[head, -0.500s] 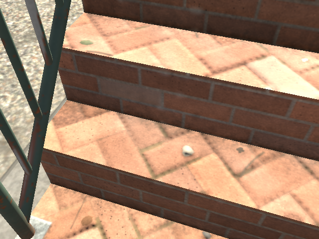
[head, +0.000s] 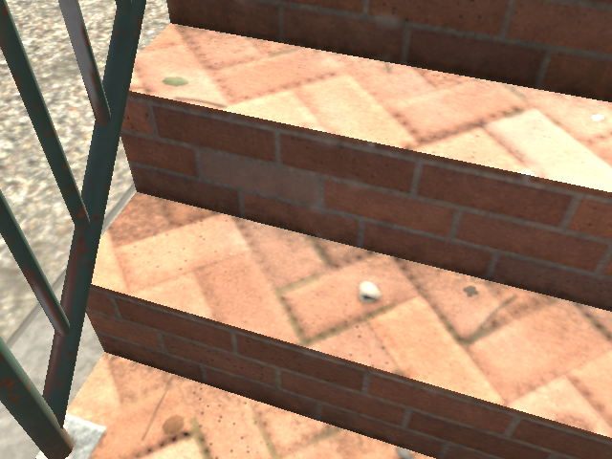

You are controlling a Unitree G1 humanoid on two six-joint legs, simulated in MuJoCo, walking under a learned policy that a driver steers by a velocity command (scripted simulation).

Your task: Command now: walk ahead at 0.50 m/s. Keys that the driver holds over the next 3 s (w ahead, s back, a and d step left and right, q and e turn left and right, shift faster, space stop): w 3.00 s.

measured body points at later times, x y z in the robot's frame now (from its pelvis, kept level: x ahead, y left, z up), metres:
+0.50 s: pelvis +0.00 +0.01 +0.00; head +0.00 +0.01 +0.45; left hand +0.13 +0.25 -0.13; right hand +0.11 -0.24 -0.13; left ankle -0.03 +0.07 -0.75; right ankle -0.02 -0.12 -0.75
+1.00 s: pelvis +0.00 +0.01 +0.00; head +0.01 +0.01 +0.45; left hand +0.13 +0.25 -0.13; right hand +0.11 -0.24 -0.13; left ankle -0.03 +0.07 -0.75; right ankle -0.02 -0.12 -0.75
